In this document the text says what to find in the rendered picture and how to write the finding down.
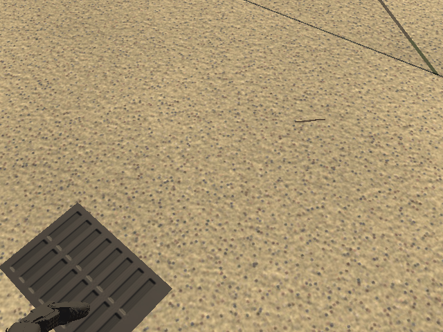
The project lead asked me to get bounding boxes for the robot left hand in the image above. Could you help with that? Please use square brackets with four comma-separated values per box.
[6, 301, 90, 332]

